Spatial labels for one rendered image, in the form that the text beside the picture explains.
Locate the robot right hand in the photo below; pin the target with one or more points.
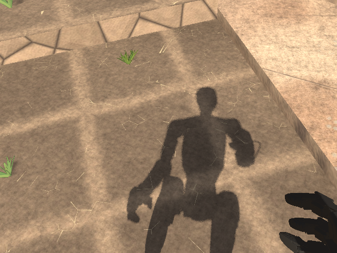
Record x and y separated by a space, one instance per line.
324 231

